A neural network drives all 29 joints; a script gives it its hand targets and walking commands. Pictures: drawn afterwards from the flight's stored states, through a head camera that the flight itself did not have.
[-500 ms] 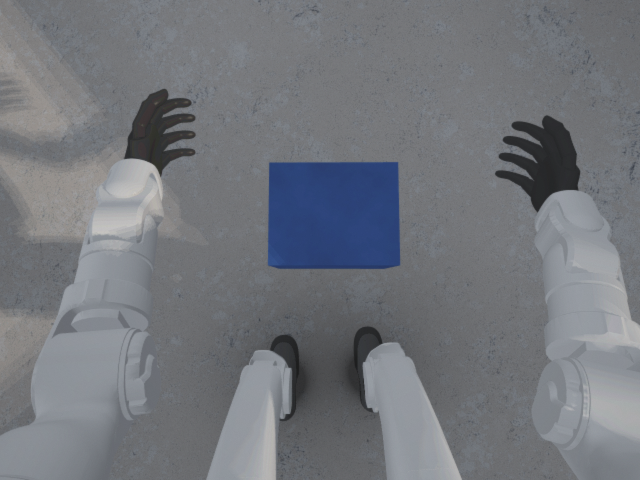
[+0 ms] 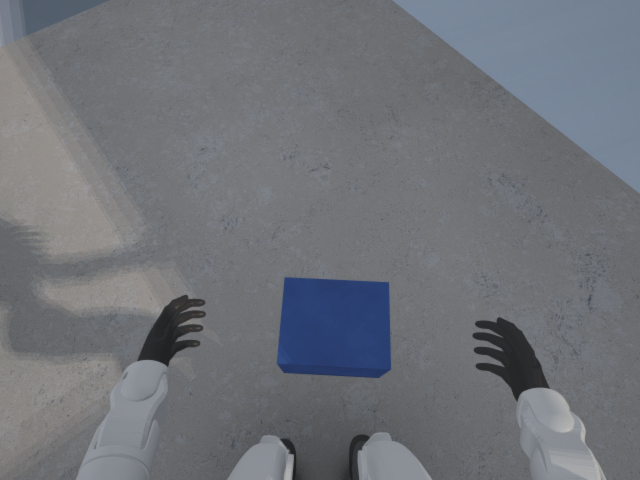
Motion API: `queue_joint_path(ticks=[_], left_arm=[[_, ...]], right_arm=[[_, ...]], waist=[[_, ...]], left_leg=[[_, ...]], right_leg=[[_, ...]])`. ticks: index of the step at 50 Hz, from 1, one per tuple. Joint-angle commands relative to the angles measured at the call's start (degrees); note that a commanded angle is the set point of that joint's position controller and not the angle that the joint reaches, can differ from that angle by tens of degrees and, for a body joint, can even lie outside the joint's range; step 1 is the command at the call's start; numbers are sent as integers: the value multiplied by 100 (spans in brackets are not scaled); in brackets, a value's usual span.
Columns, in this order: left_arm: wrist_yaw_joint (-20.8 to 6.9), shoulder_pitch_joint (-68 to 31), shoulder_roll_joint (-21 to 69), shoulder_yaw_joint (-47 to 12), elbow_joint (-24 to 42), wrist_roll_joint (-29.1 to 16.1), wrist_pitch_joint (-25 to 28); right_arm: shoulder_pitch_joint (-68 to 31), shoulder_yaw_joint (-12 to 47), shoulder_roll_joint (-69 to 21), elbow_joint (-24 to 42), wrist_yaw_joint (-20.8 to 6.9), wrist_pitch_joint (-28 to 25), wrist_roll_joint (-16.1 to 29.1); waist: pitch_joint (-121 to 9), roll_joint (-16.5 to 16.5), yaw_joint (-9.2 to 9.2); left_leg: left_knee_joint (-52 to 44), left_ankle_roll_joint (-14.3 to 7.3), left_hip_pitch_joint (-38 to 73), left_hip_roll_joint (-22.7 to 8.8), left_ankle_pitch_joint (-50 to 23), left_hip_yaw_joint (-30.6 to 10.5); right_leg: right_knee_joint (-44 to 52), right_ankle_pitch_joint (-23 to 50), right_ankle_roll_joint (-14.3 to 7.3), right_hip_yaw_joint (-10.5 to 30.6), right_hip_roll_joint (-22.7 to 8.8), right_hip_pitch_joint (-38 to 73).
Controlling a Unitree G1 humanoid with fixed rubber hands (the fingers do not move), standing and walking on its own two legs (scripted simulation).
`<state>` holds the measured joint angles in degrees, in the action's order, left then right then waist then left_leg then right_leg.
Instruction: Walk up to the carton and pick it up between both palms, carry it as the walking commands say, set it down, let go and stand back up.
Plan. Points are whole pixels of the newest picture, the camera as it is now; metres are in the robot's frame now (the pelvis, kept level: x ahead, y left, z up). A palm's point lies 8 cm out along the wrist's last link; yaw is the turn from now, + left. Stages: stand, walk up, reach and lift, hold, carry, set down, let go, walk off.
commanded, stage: let go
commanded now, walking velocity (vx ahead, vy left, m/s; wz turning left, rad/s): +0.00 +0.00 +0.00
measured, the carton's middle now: (333, 329) +0.41 -0.02 -0.64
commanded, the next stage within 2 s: stand in 0.66 s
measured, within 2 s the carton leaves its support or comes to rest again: neither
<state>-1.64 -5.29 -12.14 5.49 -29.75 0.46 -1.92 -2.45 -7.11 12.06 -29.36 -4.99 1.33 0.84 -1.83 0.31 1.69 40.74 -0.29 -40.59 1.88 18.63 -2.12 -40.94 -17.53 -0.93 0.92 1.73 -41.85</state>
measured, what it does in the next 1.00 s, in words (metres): stands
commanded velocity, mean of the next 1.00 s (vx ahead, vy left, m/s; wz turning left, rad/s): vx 0.00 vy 0.00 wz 0.00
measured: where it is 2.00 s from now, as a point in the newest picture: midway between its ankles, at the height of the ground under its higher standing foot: outside the picture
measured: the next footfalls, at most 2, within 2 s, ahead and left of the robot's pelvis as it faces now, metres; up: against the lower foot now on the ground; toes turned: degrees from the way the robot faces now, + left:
none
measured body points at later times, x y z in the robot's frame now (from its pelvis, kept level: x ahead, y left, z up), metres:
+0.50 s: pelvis +0.01 +0.02 +0.03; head +0.01 +0.01 +0.48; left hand +0.18 +0.25 -0.04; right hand +0.19 -0.22 -0.05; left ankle +0.00 +0.12 -0.71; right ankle +0.01 -0.10 -0.71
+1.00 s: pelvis +0.02 +0.02 +0.03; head +0.00 +0.00 +0.48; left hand +0.13 +0.31 -0.07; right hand +0.13 -0.28 -0.08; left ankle +0.00 +0.12 -0.71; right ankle +0.01 -0.10 -0.71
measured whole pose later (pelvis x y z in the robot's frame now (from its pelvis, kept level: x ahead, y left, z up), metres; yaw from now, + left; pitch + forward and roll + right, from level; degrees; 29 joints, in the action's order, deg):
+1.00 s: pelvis +0.02 +0.02 +0.03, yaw -1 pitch -3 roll +0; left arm 1.9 14.5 -17.3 3.6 -47.3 1.3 0.8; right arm 13.5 -4.9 18.3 -45.8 0.8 -0.3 -0.8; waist -1.0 -2.1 -0.3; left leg 26.6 -1.8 -6.7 2.4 17.1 -1.1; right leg -27.4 -16.2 0.1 2.5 0.8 -8.4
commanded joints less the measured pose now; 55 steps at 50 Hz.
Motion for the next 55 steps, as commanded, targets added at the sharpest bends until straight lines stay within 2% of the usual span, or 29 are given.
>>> queue_joint_path(ticks=[1, 3, 4, 7, 8, 9, 10, 12, 14, 18, 20, 22, 23, 24, 27, 28, 29, 31, 33, 34, 35, 38, 41, 42, 43, 48, 49, 51, 55], left_arm=[[62, 411, -647, 198, 449, 30, 250], [13, 508, -729, 226, 806, 58, 313], [23, 719, -536, 34, 808, 13, 340], [-55, 968, -493, 1, 963, 8, 296], [-47, 1124, -547, 68, 1207, 71, 302], [-84, 1470, -593, 31, 1004, 28, 254], [-146, 1272, -550, -56, 1178, 35, 182], [-145, 1426, -652, 66, 1235, 97, 116], [-189, 1586, -519, -53, 1001, 12, -72], [-274, 1470, -557, -54, 1168, -13, -242], [-310, 1335, -648, -9, 1181, 28, -374], [-316, 1253, -537, -52, 1229, 82, -405], [-297, 1339, -636, -29, 1252, -38, -406], [-290, 1323, -555, -82, 1233, 48, -485], [-296, 1390, -617, 9, 1139, 57, -572], [-262, 1522, -418, -24, 1046, 91, -571], [-250, 1346, -547, -12, 1123, 31, -580], [-180, 1488, -503, 42, 1106, 97, -542], [-73, 1481, -533, 47, 1008, 142, -493], [133, 1496, -1271, 217, -95, 69, -192], [211, 1677, -1367, 227, -97, 81, -34], [290, 1697, -1058, 108, -451, 83, 251], [275, 1608, -1136, 95, -697, 61, 354], [312, 1728, -1110, 82, -794, 100, 390], [326, 1624, -1126, 40, -890, 103, 411], [372, 1666, -1164, -64, -1312, 92, 382], [392, 1722, -1119, -84, -1360, 64, 390], [387, 1631, -1262, -112, -1449, 84, 423], [424, 1627, -1442, -127, -1699, 80, 444]], right_arm=[[510, -48, 550, 456, 72, -230, 47], [607, -2, 541, 878, 116, -265, -36], [890, 54, 575, 788, 126, -274, -6], [1026, 82, 634, 1157, 158, -191, -87], [1252, 249, 535, 1195, 142, -173, 55], [1248, 176, 625, 1185, 140, -153, -29], [1228, 155, 648, 1285, 178, -93, -18], [1100, 178, 681, 1354, 125, 36, -49], [1101, 295, 625, 1311, 84, 197, -33], [1140, 299, 620, 1238, 72, 387, 18], [1072, 301, 630, 1236, 45, 521, 5], [1005, 180, 585, 1282, 76, 574, -75], [1109, 150, 657, 1276, 68, 605, -85], [1035, 248, 631, 1198, 44, 634, -40], [1011, 117, 648, 1434, 84, 780, -136], [1179, 178, 533, 1237, 84, 829, -104], [977, 154, 604, 1410, 83, 883, -104], [962, 193, 506, 1350, 113, 917, -111], [842, 165, 583, 1315, 147, 1027, -116], [1096, -27, 1324, 306, 389, 457, -70], [1195, -25, 1213, 199, 446, 207, -128], [1089, -14, 1194, -137, 520, -175, -174], [1257, 9, 1234, -549, 537, -290, -105], [951, 29, 1254, -591, 547, -308, -137], [1141, 10, 1227, -722, 565, -283, -145], [1229, 75, 1233, -1152, 604, -330, -183], [1254, 69, 1338, -1191, 621, -318, -184], [1343, 90, 1372, -1306, 619, -342, -127], [1268, 99, 1414, -1506, 661, -328, -137]], waist=[[-1987, -149, -69], [-1716, 108, -92], [-1367, -401, -47], [-912, -7, -8], [-944, -344, -106], [-685, 205, -102], [-447, -212, -41], [-173, -315, -232], [185, 154, -204], [294, -132, -93], [843, 89, -123], [634, -225, -14], [562, 58, -29], [917, -312, -78], [877, 66, -121], [732, -237, -38], [582, 53, -24], [387, 6, -98], [412, -370, -208], [31, -810, -88], [37, -368, -77], [374, -552, -139], [-51, 155, -86], [77, 59, -267], [276, 23, -119], [-71, 36, -222], [20, -223, -213], [215, 111, -152], [274, 19, -203]], left_leg=[[-723, 112, 1878, 88, -1844, 6], [-951, 91, 2106, 78, -1861, 48], [-1134, 125, 2217, 11, -1928, 14], [-1560, 78, 2832, -70, -1562, 4], [-1616, 122, 2896, -40, -1875, 35], [-1682, 87, 2942, -26, -1651, 24], [-1760, 89, 3025, 3, -1478, 53], [-1912, 105, 3096, -92, -1315, -4], [-1951, 50, 3096, -95, -1076, 32], [-1912, 29, 3470, -53, -1159, 36], [-1973, -4, 3318, -67, -599, 104], [-1981, 12, 3347, -101, -743, 82], [-1918, 12, 3412, -106, -923, 84], [-1996, 6, 3190, -122, -633, 83], [-1959, -50, 3351, -76, -923, 65], [-1909, -42, 3487, -82, -939, 58], [-1891, -95, 3628, -103, -1215, -3], [-1774, -91, 3559, -31, -1467, 41], [-1823, -79, 3696, -179, -1953, -40], [-1566, 117, 3378, -314, -1952, -70], [-1559, 84, 3439, -408, -2021, -248], [-1947, 37, 2903, -559, -715, -541], [-1804, 32, 3231, -494, -1547, -436], [-1802, -2, 3111, -520, -1827, -515], [-1805, 36, 3085, -486, -1637, -429], [-1815, 21, 3410, -525, -2078, -451], [-1820, 12, 3272, -521, -2022, -452], [-1888, 31, 3251, -544, -1923, -494], [-1976, 21, 3206, -532, -1452, -484]], right_leg=[[613, 2425, 126, 179, -39, 2455], [929, 2500, 141, 256, -40, 2868], [1031, 2408, 117, 298, -28, 2905], [1451, 1793, 228, 117, 50, 3253], [1522, 2108, 178, 223, 7, 3734], [1581, 1978, 253, 144, 47, 3849], [1690, 1864, 220, 240, 8, 3826], [1713, 1452, 269, 78, 16, 3917], [1848, 1203, 277, -7, 73, 3835], [1849, 1266, 221, 0, 86, 3855], [1958, 668, 163, -61, 85, 3756], [1897, 811, 158, -12, 107, 3873], [1853, 941, 199, -18, 133, 4007], [1941, 719, 141, -3, 88, 3938], [1882, 883, 171, -79, 142, 4014], [1879, 915, 113, -23, 122, 3946], [1794, 1008, 196, -73, 202, 3915], [1742, 1264, 163, -4, 140, 4107], [1660, 1113, 146, -35, 244, 3861], [1574, 1275, 279, 182, -300, 3297], [1451, 1220, 227, 159, -261, 3360], [1635, 658, 201, 352, -281, 3132], [1639, 1155, 119, 425, -373, 3245], [1614, 1289, 82, 457, -413, 3258], [1640, 1376, 71, 461, -444, 3039], [1670, 1685, 69, 514, -482, 3300], [1684, 1669, 61, 554, -534, 3330], [1799, 1575, 98, 591, -516, 3195], [1970, 1461, 80, 622, -593, 3236]])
